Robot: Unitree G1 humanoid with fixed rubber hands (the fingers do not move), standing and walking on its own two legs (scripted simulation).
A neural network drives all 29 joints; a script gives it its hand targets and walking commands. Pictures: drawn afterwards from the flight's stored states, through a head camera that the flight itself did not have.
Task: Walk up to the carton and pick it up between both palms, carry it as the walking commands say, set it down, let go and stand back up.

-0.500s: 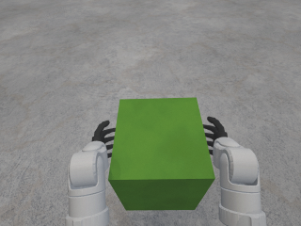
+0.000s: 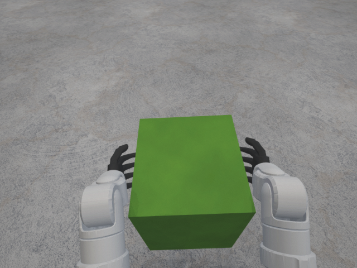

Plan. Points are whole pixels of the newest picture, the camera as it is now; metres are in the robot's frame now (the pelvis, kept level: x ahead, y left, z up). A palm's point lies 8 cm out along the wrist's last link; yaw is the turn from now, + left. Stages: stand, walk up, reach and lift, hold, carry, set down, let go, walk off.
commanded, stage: carry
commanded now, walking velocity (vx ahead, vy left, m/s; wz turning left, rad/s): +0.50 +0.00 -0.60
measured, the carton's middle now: (188, 186) +0.30 +0.01 +0.03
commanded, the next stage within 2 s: none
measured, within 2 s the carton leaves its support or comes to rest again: neither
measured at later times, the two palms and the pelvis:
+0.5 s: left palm (167, 82) +0.64 +0.06 +0.09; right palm (260, 90) +0.56 -0.21 +0.11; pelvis +0.34 +0.00 +0.00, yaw -19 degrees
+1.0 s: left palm (209, 37) +1.02 -0.11 +0.09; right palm (275, 47) +0.84 -0.34 +0.12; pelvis +0.71 -0.07 +0.01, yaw -39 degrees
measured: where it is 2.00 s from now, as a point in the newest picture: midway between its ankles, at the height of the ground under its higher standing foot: (231, 134)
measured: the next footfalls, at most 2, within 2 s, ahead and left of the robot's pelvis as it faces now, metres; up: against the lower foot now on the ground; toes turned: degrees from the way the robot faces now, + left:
left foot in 0.26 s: +0.23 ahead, +0.10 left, +0.00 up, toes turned +0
right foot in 0.58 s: +0.48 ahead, -0.13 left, +0.00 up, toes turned -30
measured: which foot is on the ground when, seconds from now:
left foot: down 0.00-0.00, up 0.02-0.24, down 0.26-0.64, up 0.66-0.82, down 0.84-1.00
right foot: down 0.00-0.28, up 0.30-0.56, down 0.58-0.86, up 0.88-1.00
